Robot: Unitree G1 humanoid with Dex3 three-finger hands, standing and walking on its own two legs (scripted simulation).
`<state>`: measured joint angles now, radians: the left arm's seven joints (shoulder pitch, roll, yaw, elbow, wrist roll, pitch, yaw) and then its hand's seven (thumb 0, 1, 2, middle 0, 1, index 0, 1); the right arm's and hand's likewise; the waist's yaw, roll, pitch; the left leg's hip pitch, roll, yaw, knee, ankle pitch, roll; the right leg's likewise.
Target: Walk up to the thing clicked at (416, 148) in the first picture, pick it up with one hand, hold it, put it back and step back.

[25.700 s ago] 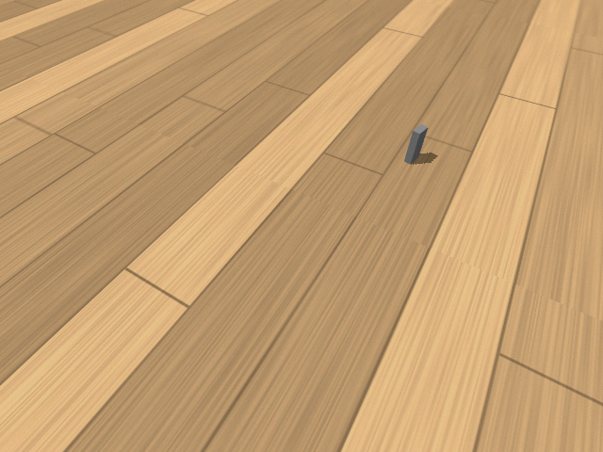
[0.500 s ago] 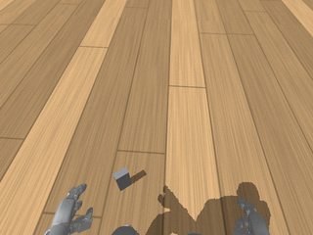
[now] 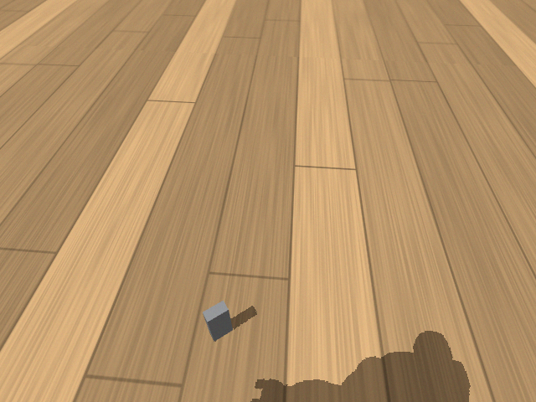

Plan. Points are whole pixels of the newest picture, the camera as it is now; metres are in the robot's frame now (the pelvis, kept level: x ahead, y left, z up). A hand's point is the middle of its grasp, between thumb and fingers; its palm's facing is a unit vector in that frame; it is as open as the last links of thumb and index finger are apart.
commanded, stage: stand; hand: left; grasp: from the side
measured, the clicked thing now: (218, 321) +0.47 +0.20 -0.68
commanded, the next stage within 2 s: step back in 1.54 s
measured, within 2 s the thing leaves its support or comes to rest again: neither
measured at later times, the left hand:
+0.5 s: hand out of the picture +0.05 +0.24 -0.15, palm faces -0.02 -0.94 -0.35, open 7.4 cm
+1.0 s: hand out of the picture +0.07 +0.24 -0.15, palm faces -0.03 -0.94 -0.35, open 7.4 cm
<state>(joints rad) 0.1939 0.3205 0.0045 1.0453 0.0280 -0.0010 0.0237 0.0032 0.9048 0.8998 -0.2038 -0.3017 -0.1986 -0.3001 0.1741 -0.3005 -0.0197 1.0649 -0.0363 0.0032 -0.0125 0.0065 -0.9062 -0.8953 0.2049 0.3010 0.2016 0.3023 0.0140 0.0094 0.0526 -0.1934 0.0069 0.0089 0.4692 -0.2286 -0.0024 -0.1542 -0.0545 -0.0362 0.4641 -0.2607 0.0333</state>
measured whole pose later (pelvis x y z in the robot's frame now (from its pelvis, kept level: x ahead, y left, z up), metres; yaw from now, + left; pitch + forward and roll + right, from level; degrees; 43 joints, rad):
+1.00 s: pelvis +0.00 -0.01 +0.01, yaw -1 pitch -2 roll +0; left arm 0.11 0.33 0.01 1.16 0.02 -0.01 0.01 0.00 0.91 0.90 -0.20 -0.30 -0.20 -0.30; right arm 0.12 -0.33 -0.01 1.17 -0.02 0.00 0.00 0.00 -0.91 -0.90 0.21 0.30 0.20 0.30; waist 0.00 0.01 0.05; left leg -0.12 0.02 0.02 0.32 -0.16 -0.02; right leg -0.09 -0.04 -0.03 0.32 -0.19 0.02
